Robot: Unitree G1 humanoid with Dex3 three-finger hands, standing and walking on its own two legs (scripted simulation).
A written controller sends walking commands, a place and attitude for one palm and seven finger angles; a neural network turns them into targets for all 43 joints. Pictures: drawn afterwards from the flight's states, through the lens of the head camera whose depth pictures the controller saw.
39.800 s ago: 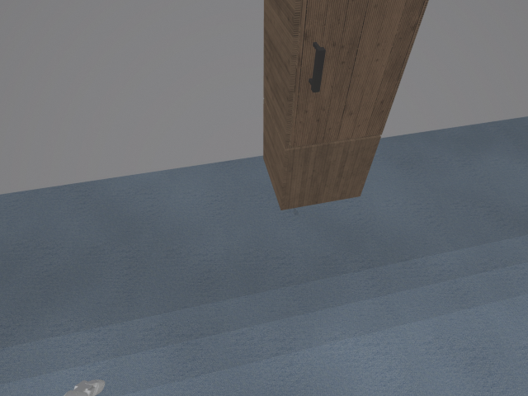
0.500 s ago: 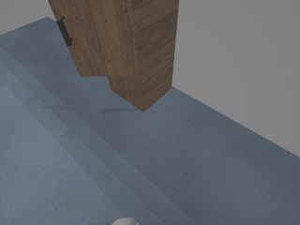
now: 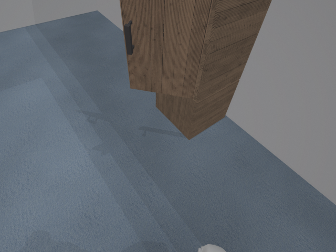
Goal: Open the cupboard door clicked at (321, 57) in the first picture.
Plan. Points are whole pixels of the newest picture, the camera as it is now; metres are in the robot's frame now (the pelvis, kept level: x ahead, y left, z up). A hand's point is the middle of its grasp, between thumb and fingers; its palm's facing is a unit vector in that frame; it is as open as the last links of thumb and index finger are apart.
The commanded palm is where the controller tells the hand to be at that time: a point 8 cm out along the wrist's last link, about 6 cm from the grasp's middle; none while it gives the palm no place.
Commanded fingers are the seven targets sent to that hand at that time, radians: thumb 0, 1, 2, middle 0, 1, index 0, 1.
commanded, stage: take the last steps up to it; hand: left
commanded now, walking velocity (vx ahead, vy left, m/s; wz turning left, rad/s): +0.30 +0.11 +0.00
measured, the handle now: (130, 37) +0.96 +0.27 -0.01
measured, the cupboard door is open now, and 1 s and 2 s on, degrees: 42 42 42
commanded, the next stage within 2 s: come to a stop and stand still in 0.72 s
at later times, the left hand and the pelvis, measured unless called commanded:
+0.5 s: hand (124, 193) +0.30 +0.16 -0.16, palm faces +0.03 -0.98 -0.18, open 7.4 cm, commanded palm none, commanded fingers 0.00 0.90 0.90 -0.20 -0.30 -0.20 -0.30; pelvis +0.20 +0.00 -0.01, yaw +2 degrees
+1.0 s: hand (100, 180) +0.34 +0.26 -0.19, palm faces +0.07 -0.98 -0.18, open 7.4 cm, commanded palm none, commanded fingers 0.00 0.90 0.90 -0.20 -0.30 -0.20 -0.30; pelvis +0.36 +0.09 -0.01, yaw -1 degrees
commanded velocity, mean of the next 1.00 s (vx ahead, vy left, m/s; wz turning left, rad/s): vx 0.13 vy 0.03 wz -0.02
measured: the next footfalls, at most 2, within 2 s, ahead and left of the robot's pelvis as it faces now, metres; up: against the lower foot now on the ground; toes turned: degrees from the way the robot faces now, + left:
right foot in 0.38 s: +0.26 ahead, -0.09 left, +0.00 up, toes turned -6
left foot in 0.82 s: +0.45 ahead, +0.18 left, +0.00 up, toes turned +6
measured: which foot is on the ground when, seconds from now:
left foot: down 0.00-0.38, up 0.40-0.80, down 0.82-1.00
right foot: up 0.00-0.36, down 0.38-0.82, up 0.84-1.00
